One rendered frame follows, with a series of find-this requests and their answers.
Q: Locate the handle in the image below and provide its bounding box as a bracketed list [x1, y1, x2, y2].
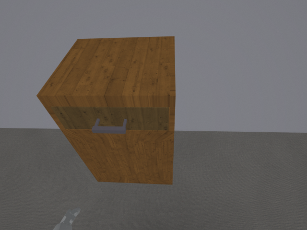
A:
[92, 118, 127, 134]

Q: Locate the drawer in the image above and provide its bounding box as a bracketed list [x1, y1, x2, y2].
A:
[51, 106, 169, 130]

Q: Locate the robot left hand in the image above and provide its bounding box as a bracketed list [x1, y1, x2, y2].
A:
[53, 207, 81, 230]

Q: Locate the cabinet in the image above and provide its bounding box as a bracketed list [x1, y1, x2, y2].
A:
[37, 36, 176, 185]

